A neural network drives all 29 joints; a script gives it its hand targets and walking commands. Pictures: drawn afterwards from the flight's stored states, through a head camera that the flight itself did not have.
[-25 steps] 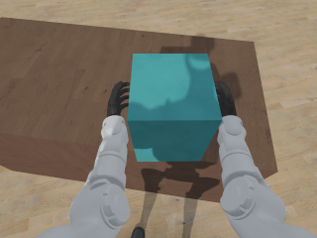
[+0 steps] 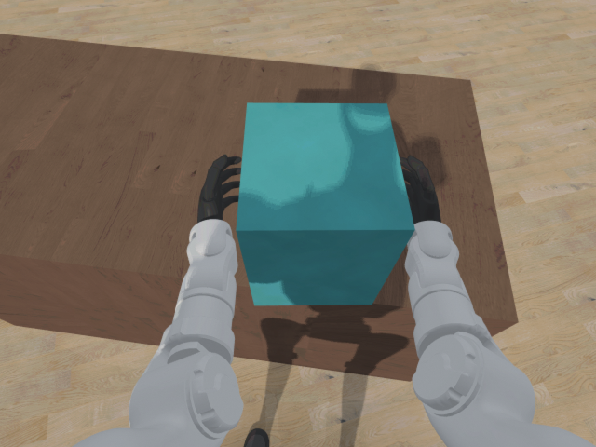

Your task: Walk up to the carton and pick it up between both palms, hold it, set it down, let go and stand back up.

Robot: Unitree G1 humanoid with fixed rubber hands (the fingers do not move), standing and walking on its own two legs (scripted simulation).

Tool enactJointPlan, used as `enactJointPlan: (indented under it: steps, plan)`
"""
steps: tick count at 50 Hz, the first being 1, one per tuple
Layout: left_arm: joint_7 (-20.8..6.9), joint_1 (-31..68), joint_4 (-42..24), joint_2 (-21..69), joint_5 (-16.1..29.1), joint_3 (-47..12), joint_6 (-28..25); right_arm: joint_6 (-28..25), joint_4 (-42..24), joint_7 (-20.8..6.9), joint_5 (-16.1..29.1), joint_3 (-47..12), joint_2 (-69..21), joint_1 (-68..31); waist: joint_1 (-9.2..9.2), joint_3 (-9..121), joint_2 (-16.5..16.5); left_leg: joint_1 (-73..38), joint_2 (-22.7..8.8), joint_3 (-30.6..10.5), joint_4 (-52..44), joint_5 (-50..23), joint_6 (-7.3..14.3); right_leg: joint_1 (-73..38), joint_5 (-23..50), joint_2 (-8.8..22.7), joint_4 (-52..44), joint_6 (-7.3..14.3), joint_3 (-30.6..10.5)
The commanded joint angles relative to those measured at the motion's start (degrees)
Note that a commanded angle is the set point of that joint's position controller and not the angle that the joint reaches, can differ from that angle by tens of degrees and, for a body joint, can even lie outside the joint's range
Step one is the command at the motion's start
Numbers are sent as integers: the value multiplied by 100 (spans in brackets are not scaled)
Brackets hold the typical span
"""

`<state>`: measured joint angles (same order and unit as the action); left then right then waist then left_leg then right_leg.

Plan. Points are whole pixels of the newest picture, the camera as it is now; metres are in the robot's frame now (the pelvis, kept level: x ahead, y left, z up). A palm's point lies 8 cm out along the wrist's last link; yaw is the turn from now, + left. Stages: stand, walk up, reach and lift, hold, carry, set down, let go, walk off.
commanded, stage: reach and lift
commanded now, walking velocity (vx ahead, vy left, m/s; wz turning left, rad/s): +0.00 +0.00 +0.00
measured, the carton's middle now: (315, 213) +0.44 +0.04 -0.01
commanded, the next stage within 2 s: none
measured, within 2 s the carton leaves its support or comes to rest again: leaves its support in 0.58 s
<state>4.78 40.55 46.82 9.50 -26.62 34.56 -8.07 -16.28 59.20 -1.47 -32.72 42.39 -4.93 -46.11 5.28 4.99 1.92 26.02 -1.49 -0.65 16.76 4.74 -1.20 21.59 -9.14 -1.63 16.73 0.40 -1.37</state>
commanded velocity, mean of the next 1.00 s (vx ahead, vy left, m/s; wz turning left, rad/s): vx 0.00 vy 0.00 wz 0.00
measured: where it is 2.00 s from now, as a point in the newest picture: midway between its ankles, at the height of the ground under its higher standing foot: outside the picture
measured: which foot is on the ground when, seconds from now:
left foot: down 0.00-1.00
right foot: down 0.00-1.00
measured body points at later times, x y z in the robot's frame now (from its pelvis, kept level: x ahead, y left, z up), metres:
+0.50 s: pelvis +0.00 +0.00 +0.00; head +0.06 +0.02 +0.44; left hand +0.40 +0.18 +0.04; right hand +0.43 -0.11 +0.04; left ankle +0.02 +0.13 -0.75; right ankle -0.03 -0.11 -0.75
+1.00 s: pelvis -0.02 +0.00 +0.00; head +0.00 +0.01 +0.45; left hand +0.37 +0.18 +0.07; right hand +0.41 -0.11 +0.09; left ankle +0.02 +0.13 -0.75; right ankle -0.03 -0.11 -0.75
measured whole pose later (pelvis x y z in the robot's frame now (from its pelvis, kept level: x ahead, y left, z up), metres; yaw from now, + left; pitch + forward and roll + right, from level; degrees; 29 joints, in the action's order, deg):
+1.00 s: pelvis -0.02 +0.00 +0.00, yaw +0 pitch +9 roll -1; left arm 6.5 42.0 55.2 3.3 -17.9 27.6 -6.6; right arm -11.9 61.8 2.9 -23.1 31.8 -3.3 -46.1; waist 3.9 7.7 2.1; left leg 23.4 -2.0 -0.9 17.7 3.8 -1.4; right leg 19.0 -8.4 -2.1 18.1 0.6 -0.9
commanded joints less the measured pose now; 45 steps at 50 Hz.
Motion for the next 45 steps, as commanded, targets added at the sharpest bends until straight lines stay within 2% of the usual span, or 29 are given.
enactJointPlan:
  steps: [1, 2, 3, 4, 7, 11, 12, 16, 17, 19, 20, 22, 24, 28, 30, 33, 34, 40, 41, 43, 45]
  plan:
    - [-382, 2685, 278, 2466, -47, -1548, -10, -335, 195, -671, -194, -1473, -2442, -2633, -53, 3609, -30, -2163, -107, 864, 463, -2278, -15, -755, 1829, 60, 51, -246, 740]
    - [-388, 2644, 335, 2449, -40, -1525, -17, -331, 193, -660, -172, -1490, -2481, -2641, -41, 3654, 15, -2131, -100, 865, 485, -2261, -6, -799, 1870, 75, 40, -251, 712]
    - [-362, 2735, 222, 2444, -32, -1576, -19, -319, 229, -671, -158, -1484, -2444, -2614, -90, 3616, -72, -2178, -100, 858, 467, -2230, -34, -795, 1826, 77, 22, -247, 732]
    - [-370, 2735, 280, 2366, -64, -1506, -20, -285, 317, -678, -173, -1484, -2450, -2656, -17, 3570, -16, -2092, -90, 884, 437, -2171, -9, -842, 1814, 85, 24, -247, 694]
    - [-362, 2743, 279, 2475, -36, -1623, -44, -335, 253, -656, -197, -1501, -2486, -2684, -58, 3710, -87, -2136, -104, 858, 453, -2233, -48, -787, 1789, 60, 20, -239, 724]
    - [-339, 2792, 222, 2596, 65, -1810, -110, -459, 267, -609, -101, -1632, -2474, -2774, -74, 4008, -111, -2275, -114, 787, 589, -2617, -124, -788, 2029, 4, 53, -224, 733]
    - [-348, 2765, 266, 2579, 61, -1806, -139, -475, 330, -603, -52, -1770, -2492, -2733, -11, 4025, -71, -2300, -126, 794, 636, -2746, -123, -849, 2243, 4, 88, -226, 692]
    - [-351, 2842, 344, 2647, 152, -1933, -270, -599, 348, -545, 24, -1911, -2535, -2876, -13, 4140, -44, -2104, -107, 778, 627, -2701, -132, -1092, 2559, 17, 189, -253, 670]
    - [-350, 2992, 277, 2637, 169, -1984, -325, -653, 361, -528, 18, -1854, -2520, -2992, -86, 4137, -77, -2066, -113, 756, 604, -2598, -128, -1035, 2433, 22, 181, -254, 693]
    - [-352, 3040, 275, 2645, 228, -2047, -383, -662, 379, -493, 104, -2022, -2566, -2988, -36, 4187, -108, -2168, -123, 741, 670, -2779, -165, -1039, 2612, -11, 241, -257, 671]
    - [-364, 2975, 329, 2657, 262, -2092, -362, -652, 392, -461, 143, -2043, -2536, -2943, -103, 4126, -85, -2148, -98, 696, 663, -2707, -168, -1091, 2674, -9, 221, -254, 645]
    - [-361, 3077, 322, 2679, 292, -2119, -392, -679, 314, -467, 195, -2150, -2572, -3078, -37, 4176, -51, -2059, -91, 718, 640, -2619, -161, -1225, 2752, -22, 243, -244, 629]
    - [-375, 3104, 321, 2608, 357, -2192, -414, -673, 272, -434, 252, -2178, -2585, -3069, -110, 4126, -121, -1955, -77, 707, 605, -2411, -144, -1299, 2789, 22, 279, -272, 614]
    - [-390, 3076, 434, 2534, 430, -2153, -410, -571, 193, -427, 378, -2400, -2682, -3088, -1, 4114, -94, -1733, -45, 723, 515, -2206, -118, -1585, 2975, 46, 324, -277, 536]
    - [-389, 3101, 486, 2566, 492, -2228, -391, -517, 203, -418, 372, -2412, -2683, -3051, -66, 4093, -120, -1614, -29, 702, 448, -1949, -107, -1637, 2837, 55, 315, -282, 547]
    - [-408, 3374, 394, 2509, 551, -2235, -420, -442, 223, -427, 465, -2569, -2838, -3174, 22, 4079, -92, -1449, -8, 754, 384, -1769, -48, -1777, 2885, 85, 393, -305, 506]
    - [-410, 3378, 460, 2506, 556, -2231, -419, -426, 253, -424, 455, -2560, -2825, -3132, -28, 4072, -104, -1442, -3, 752, 368, -1707, -68, -1781, 2877, 84, 398, -322, 534]
    - [-476, 3667, 600, 2349, 673, -2179, -294, -179, 115, -377, 537, -2664, -3050, -3218, -41, 3808, -34, -1130, 55, 780, 168, -982, 62, -2080, 2596, 186, 370, -356, 437]
    - [-459, 3804, 509, 2386, 656, -2195, -289, -192, 88, -402, 570, -2639, -3011, -3336, -50, 3860, -105, -1099, 40, 786, 128, -905, 49, -2016, 2446, 172, 375, -338, 453]
    - [-484, 3788, 555, 2342, 722, -2200, -198, -51, 115, -367, 628, -2718, -3079, -3215, -69, 3675, -16, -1165, 54, 780, 103, -798, 78, -2084, 2395, 182, 351, -360, 426]
    - [-480, 3928, 401, 2317, 747, -2210, -132, 33, 217, -375, 702, -2742, -3101, -3216, -66, 3649, -140, -1288, 55, 750, 71, -761, 71, -2028, 2183, 162, 311, -326, 446]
